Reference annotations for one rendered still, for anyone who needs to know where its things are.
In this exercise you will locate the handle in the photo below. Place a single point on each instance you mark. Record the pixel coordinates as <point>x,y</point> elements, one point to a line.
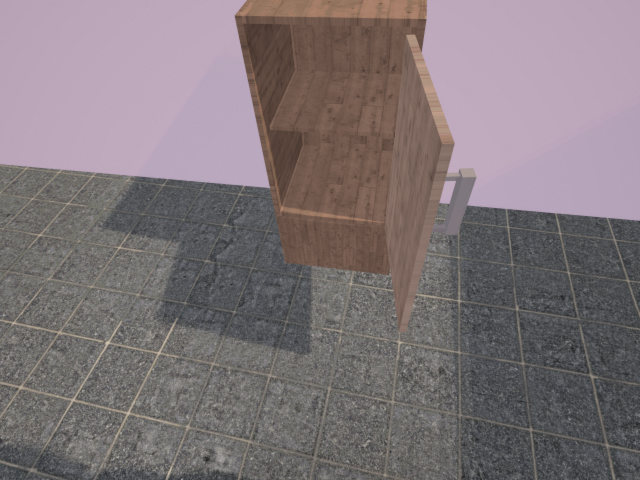
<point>465,180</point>

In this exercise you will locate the cupboard door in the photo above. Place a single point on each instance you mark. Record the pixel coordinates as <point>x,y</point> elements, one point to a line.
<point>423,147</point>

